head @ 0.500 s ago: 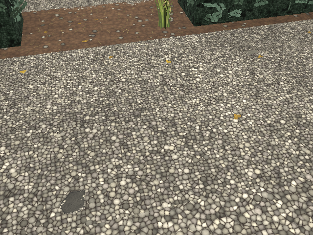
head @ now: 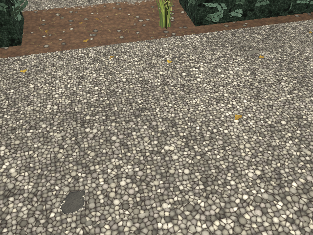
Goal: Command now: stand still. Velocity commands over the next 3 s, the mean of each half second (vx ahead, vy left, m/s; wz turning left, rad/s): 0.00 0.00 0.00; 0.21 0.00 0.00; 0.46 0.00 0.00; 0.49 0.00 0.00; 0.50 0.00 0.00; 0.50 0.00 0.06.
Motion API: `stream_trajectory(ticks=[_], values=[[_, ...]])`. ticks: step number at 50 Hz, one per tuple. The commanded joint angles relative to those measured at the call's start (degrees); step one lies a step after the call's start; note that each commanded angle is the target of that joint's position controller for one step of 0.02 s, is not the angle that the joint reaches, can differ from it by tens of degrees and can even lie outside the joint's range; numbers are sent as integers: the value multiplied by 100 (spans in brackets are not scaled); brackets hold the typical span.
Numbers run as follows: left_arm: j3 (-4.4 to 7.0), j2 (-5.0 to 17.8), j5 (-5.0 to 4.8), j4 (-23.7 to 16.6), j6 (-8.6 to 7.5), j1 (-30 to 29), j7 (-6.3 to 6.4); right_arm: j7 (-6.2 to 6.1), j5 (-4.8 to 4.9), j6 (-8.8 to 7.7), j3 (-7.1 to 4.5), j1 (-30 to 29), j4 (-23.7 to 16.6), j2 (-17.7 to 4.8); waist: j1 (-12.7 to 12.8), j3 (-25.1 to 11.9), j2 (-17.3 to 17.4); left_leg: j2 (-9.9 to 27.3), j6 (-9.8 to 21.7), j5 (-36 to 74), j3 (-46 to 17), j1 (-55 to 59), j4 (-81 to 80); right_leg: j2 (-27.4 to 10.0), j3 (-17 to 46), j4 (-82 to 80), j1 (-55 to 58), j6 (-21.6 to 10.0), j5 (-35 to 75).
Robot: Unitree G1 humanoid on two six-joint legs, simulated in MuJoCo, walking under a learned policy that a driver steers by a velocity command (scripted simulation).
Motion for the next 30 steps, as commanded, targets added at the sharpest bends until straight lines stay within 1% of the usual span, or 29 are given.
stream_trajectory(ticks=[1, 4, 7, 14, 30], values=[[121, 468, 6, -335, -92, -171, 22, -1, 16, -79, -90, 93, -262, -481, 58, 126, 34, 1094, 128, 2292, -710, 426, -386, -116, 275, -1052, -593, 176, 23], [133, 484, -1, -300, -93, -211, 16, 7, 2, -67, -99, 222, -214, -480, 0, 126, 67, 1122, 142, 2544, -724, 652, -334, -117, 265, -1014, -743, 163, 37], [150, 477, -3, -271, -93, -213, 30, 17, -11, -66, -113, 235, -200, -496, -4, 104, 98, 1166, 186, 2757, -758, 703, -303, -118, 250, -944, -745, 190, 15], [175, 479, 7, -191, -84, -185, 42, 30, 5, -66, -124, 142, -196, -535, 40, 125, 65, 1167, 180, 2645, -765, 601, -350, -114, 233, -984, -616, 220, -4], [205, 483, 3, -51, -81, -172, 54, 42, 0, -60, -125, 180, -98, -526, 47, 173, 85, 1165, 177, 2640, -741, 627, -377, -108, 224, -1031, -577, 221, 45]])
